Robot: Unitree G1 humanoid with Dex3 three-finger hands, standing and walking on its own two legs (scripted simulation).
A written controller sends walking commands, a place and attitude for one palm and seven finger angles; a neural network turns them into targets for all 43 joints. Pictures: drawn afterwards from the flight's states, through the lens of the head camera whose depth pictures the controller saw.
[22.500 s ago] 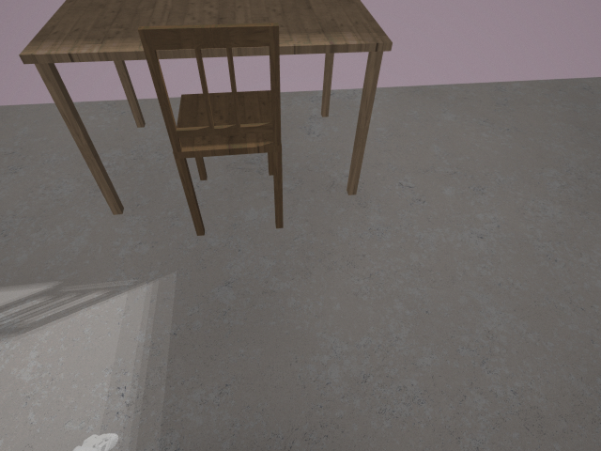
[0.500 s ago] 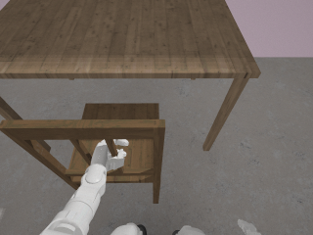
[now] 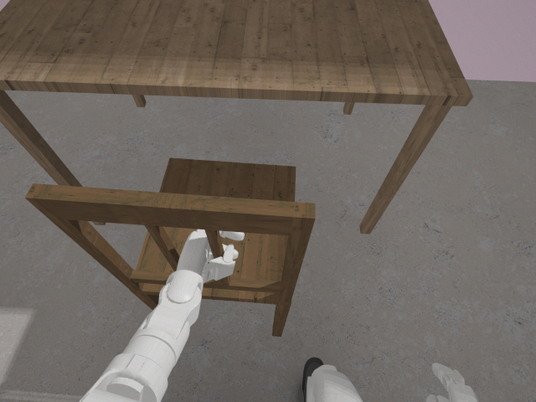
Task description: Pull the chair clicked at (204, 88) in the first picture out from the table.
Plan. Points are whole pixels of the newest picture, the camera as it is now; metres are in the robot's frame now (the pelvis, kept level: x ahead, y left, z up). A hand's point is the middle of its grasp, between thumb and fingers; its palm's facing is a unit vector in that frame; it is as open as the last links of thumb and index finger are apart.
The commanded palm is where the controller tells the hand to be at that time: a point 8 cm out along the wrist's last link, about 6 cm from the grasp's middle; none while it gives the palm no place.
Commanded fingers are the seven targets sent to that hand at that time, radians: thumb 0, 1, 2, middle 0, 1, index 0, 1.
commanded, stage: step backward, pulling the chair out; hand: left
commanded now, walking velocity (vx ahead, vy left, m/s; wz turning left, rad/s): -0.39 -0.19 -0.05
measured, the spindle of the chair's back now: (170, 254) +0.36 +0.18 -0.09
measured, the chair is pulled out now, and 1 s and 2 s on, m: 0.23 0.45 0.63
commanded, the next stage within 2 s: stop walking, hand still on the chair in 1.24 s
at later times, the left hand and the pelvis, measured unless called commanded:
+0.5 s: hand (213, 316) +0.24 +0.09 -0.06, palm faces -0.14 -0.98 -0.17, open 4.8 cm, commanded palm +0.23 +0.15 -0.06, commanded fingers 0.00 0.90 0.90 -0.50 -1.45 -0.50 -1.45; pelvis -0.08 +0.00 +0.00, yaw -4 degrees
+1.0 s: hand out of the picture +0.11 +0.09 -0.06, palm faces -0.11 -0.98 -0.17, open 4.8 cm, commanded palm +0.10 +0.14 -0.06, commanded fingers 0.00 0.90 0.90 -0.50 -1.45 -0.50 -1.45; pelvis -0.21 -0.01 +0.00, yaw -3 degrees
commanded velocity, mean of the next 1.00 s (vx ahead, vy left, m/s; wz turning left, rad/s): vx -0.38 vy -0.09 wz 0.03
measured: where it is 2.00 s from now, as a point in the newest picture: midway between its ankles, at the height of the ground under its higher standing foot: outside the picture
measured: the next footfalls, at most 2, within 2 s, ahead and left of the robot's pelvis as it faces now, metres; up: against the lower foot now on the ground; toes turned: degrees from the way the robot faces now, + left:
right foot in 0.10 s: +0.08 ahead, -0.13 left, +0.00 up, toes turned -6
right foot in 0.48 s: -0.03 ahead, -0.12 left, +0.00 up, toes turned -6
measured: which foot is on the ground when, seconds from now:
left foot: down 0.00-0.56, up 0.58-0.76, down 0.78-1.00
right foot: down 0.00-0.00, up 0.02-0.08, down 0.10-0.34, up 0.36-0.46, down 0.48-0.80, up 0.82-0.96, down 0.98-1.00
